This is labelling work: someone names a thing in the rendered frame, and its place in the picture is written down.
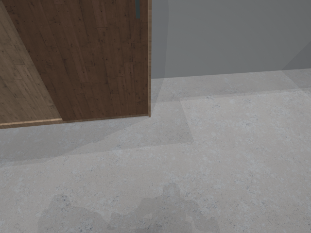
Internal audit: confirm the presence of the wardrobe door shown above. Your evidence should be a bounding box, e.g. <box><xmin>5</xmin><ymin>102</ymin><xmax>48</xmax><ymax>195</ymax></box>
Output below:
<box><xmin>1</xmin><ymin>0</ymin><xmax>148</xmax><ymax>121</ymax></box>
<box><xmin>0</xmin><ymin>0</ymin><xmax>61</xmax><ymax>123</ymax></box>

